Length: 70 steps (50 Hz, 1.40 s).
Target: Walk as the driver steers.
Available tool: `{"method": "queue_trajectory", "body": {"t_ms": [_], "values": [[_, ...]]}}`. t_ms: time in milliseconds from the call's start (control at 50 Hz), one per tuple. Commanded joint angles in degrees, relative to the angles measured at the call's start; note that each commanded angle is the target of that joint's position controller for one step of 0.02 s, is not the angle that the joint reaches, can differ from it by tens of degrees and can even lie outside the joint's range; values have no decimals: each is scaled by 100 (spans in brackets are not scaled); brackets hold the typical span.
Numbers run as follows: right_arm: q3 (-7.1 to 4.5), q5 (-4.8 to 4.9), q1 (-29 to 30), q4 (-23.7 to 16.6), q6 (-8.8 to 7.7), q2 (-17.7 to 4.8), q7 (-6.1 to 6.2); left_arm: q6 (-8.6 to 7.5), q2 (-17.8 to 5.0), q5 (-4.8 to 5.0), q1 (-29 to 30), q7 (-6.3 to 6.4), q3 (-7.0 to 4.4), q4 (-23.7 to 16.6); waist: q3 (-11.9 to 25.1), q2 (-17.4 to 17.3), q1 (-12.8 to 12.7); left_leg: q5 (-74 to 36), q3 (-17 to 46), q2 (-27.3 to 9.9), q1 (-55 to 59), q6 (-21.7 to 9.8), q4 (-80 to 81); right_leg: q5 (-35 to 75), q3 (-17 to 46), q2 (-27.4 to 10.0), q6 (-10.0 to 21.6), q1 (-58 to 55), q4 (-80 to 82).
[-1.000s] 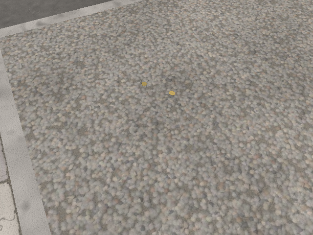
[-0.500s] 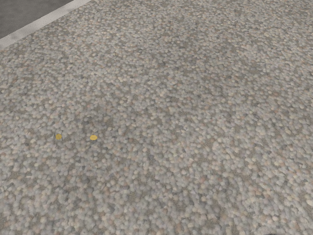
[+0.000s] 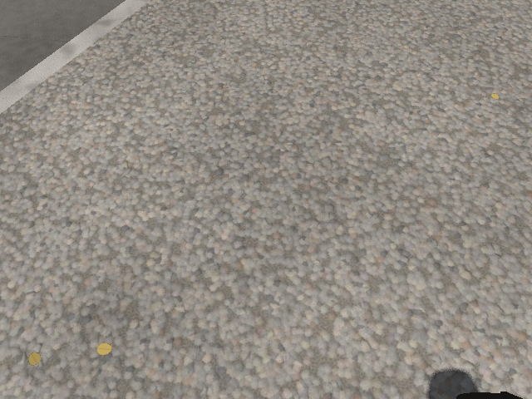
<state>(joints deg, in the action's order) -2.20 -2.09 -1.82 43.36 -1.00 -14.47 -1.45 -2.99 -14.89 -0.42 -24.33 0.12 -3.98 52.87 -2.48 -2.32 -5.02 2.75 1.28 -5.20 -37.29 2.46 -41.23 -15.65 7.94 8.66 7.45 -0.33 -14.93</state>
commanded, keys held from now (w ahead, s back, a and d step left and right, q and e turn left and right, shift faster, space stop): w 0.62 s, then w+q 0.38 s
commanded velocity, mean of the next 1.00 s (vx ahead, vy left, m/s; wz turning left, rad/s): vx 0.50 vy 0.00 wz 0.01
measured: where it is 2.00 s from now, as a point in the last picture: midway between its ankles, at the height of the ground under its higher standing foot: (271, 202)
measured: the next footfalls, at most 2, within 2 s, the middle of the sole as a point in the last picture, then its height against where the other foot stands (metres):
left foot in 0.12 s outside the picture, level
right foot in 0.64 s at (349, 382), level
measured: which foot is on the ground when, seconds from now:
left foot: up 0.00-0.10, down 0.12-0.66, up 0.68-1.00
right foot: down 0.00-0.12, up 0.14-0.62, down 0.64-1.00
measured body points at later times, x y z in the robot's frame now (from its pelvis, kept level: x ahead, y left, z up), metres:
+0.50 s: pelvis +0.28 +0.04 +0.01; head +0.30 +0.04 +0.45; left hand +0.46 +0.26 -0.11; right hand +0.22 -0.21 -0.13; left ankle +0.22 +0.12 -0.74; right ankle +0.40 -0.11 -0.69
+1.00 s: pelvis +0.53 -0.03 +0.00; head +0.55 -0.04 +0.45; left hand +0.50 +0.23 -0.13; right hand +0.65 -0.28 -0.13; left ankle +0.64 +0.13 -0.67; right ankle +0.47 -0.09 -0.74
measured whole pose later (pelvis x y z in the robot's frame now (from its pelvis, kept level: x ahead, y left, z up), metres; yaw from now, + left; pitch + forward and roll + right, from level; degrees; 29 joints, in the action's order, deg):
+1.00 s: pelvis +0.53 -0.03 +0.00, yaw +4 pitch +0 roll -1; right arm -3.6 -1.5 -11.1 50.4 0.1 -14.6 -2.6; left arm -5.8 -12.4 -0.9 -22.1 0.6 -2.2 55.6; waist -1.7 -2.6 -1.1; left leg 3.5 -0.1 -5.4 -37.7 -1.9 -52.5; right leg -13.3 -12.4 3.1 4.2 -0.3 -12.2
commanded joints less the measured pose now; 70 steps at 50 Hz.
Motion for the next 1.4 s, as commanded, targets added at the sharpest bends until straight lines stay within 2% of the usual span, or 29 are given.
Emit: {"method": "queue_trajectory", "body": {"t_ms": [20, 80, 120, 140, 160, 180, 220, 260, 320, 400, 520, 600, 640, 660, 680, 700, 740, 780, 860, 1080, 1140, 1180, 1200, 1220, 1240, 1260, 1300, 1340, 1400], "values": [[-33, 32, 833, -646, -159, -409, -30, -58, -801, -43, -449, 78, -139, -133, -97, 624, -98, -145, -237, 266, -105, -173, 544, 3203, 991, -1615, 533, -348, -41], [-99, 40, 73, -474, -234, -597, 14, -110, -957, -60, -155, 122, -145, -149, 53, 730, 337, 300, -300, 540, 1283, -504, 1078, 4416, 883, -1678, 233, -205, -518], [-234, 32, -1441, -33, -336, -880, 147, -156, -1015, -63, 3, 64, -144, -144, 833, 467, 1058, 330, -241, 517, 3209, -782, 1495, 4724, 504, -1268, 42, 224, -2340], [-318, -89, -2358, 43, -368, -1296, 237, -193, -613, -48, -122, 36, -38, -318, 1638, -159, 1293, 1119, 1246, -805, 4514, -1055, 1496, 2786, 224, -905, -54, 1115, -4017], [-445, -122, -2325, 169, -310, -1755, 189, -169, -266, 142, -1032, 15, -5, -265, 1976, -1622, 776, 1244, 4043, -2006, 5373, -1854, 2358, -1424, -198, 118, -275, 2799, -5588], [-351, 55, -1826, 89, -250, -1189, 122, -121, -688, -82, -683, 54, -36, -161, 1208, -526, 652, 2020, 4143, -1781, 4649, -1777, 2615, -1103, 94, -338, -191, 3312, -5974], [-192, 64, -1156, 43, -287, -561, 79, -116, -596, -99, 192, -28, -12, -335, 228, 197, 555, 1216, 2385, -1218, 3402, -1532, 2781, -301, -25, -736, -224, 3243, -5544], [-135, 80, -1254, 238, -360, -463, 100, -24, -489, -169, 261, -105, 16, -368, 162, -168, 407, 264, 1497, -810, 3004, -1343, 2940, -179, -153, -926, -306, 2963, -5133], [-146, 156, -1647, 493, -486, -532, 63, 63, -354, -207, 400, -171, 63, -404, 199, -263, 355, -508, 1057, -727, 3029, -1429, 3095, -47, -379, -1014, -428, 3118, -4822], [-142, 172, -1991, 701, -472, -548, 63, 69, -243, -202, 1488, -237, 166, -749, -99, -213, 540, -597, 591, -555, 3120, -1429, 3436, 715, -762, -1321, -639, 3725, -3768], [-160, 158, -2474, 958, -449, -689, 77, 22, -156, -124, 2537, -246, 292, -1040, -147, -239, 814, -1310, 203, -539, 3392, -1260, 3246, 1372, -1152, -1147, -617, 3125, -2088], [-181, 116, -2449, 1068, -380, -785, 139, -33, -324, -144, 2417, -180, 225, -1045, -88, -270, 621, -2397, 219, -795, 3900, -1155, 2605, 733, -1170, -946, -319, 2587, -1591], [-148, 148, -2423, 1100, -331, -716, 147, -143, -534, -231, 1073, -96, 96, -585, 610, 11, 57, -2986, -48, -467, 3534, -974, 955, 769, -1165, -758, -48, 761, -1016], [-68, 188, -2327, 887, -346, -502, 133, -198, -962, -364, 30, -12, -31, -412, 1340, 561, -345, -1357, -230, -183, 2439, -852, -641, 221, 105, -1956, 259, -707, -894], [49, 344, -2964, 751, -333, 85, 124, -141, -1467, -354, -146, 12, -165, -374, 1915, 1853, -33, 2644, -556, 794, 548, -655, -2494, -190, 2575, -3479, 887, -1880, -282], [-149, 183, -2599, 871, -258, -669, 197, -79, -1108, -139, 159, -11, -115, -431, 1455, 838, -39, 2608, 116, 556, 158, -747, -2927, -504, 2602, -3282, 778, -1261, -88], [-145, 204, -2124, 796, -276, -468, 124, -139, -478, -112, 945, -39, 53, -488, 364, 578, 298, 1708, 225, 143, 297, -761, -2577, 208, 1054, -2738, 427, 66, 315], [-151, 71, -2201, 887, -136, -346, 46, -227, -265, -84, 1072, 11, 113, -405, 134, 738, 543, 1415, 186, -8, 665, -651, -2299, 743, 198, -2344, 120, 656, 582], [-178, 50, -1794, 747, 42, -211, -69, -395, -401, -20, 782, 38, 61, -237, 30, 586, 641, 849, 86, -71, 292, -507, -2201, 1480, -577, -2268, 93, 669, 819], [-24, 18, 143, -22, 24, -48, -207, -303, -471, -70, -102, 145, 57, 190, -390, 555, 241, -134, -792, 168, -26, -695, 216, 3264, -1925, -2285, -77, -325, 491], [-70, -1, -64, -40, 27, -164, -181, -216, -657, -98, -35, 202, 18, 208, -145, 736, 444, 619, -1093, 579, 596, -1036, 455, 5423, -2205, -2378, -146, -729, -363], [-176, -7, -838, 156, 5, -347, -124, -112, -846, -116, 71, 213, -41, 170, 343, 830, 802, 1228, -1174, 961, 1494, -1334, 600, 6349, -2278, -2425, -122, -751, -1740], [-276, -39, -1584, 384, -49, -507, -77, -62, -899, -96, 137, 190, -61, 115, 753, 679, 1146, 1130, -1042, 1096, 2509, -1515, 1063, 5721, -2330, -2365, -195, -312, -2941], [-459, -109, -2378, 572, -70, -1007, 11, -72, -766, -77, 206, 158, -28, -57, 1258, 133, 1493, 1583, 213, 248, 3889, -1850, 1451, 3764, -2355, -2156, -377, 929, -4688], [-614, -1, -2011, 412, -2, -1628, 49, -141, -206, -13, 161, 30, 50, -506, 1610, -1307, 988, 1356, 3604, -1373, 5543, -2810, 2105, -1414, -1883, -701, -779, 3662, -6909], [-609, 133, -2139, 385, 80, -1582, 74, -235, -646, -83, 856, -6, 1, -687, 1547, -209, 1282, 1103, 3855, -1441, 5407, -2888, 2570, -1159, -681, -827, -733, 4378, -7141], [-445, 168, -1587, 454, 41, -940, 139, -354, -534, 9, 959, -10, 42, -712, 280, 481, 765, 96, 2451, -1097, 3877, -2365, 2733, -318, -594, -1403, -688, 4181, -6090], [-348, 195, -1243, 402, -74, -687, 174, -159, -459, -187, 790, -6, 51, -668, 140, 457, 398, -787, 1634, -516, 3050, -2047, 2813, -247, -568, -1553, -823, 3436, -5406], [-366, 226, -1461, 444, -231, -855, 131, 81, -329, -250, 851, -67, 71, -779, 213, 270, 317, -1329, 1292, -215, 2764, -1998, 2872, -71, -727, -1514, -1004, 3320, -4802]]}}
